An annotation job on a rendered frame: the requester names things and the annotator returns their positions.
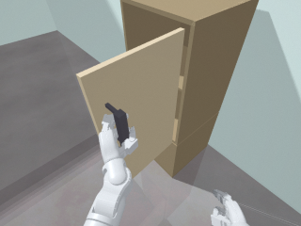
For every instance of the cupboard door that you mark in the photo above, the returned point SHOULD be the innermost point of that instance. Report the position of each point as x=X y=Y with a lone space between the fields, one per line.
x=144 y=83

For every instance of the robot left hand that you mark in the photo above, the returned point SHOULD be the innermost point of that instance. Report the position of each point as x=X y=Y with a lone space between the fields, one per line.
x=108 y=140

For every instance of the handle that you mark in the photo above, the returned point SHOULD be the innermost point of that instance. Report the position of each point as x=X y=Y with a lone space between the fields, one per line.
x=121 y=122

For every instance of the left robot forearm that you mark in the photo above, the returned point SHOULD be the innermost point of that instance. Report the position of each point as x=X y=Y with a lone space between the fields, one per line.
x=108 y=206

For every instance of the robot right hand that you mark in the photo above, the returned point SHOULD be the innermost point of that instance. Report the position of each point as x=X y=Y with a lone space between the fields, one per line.
x=231 y=214

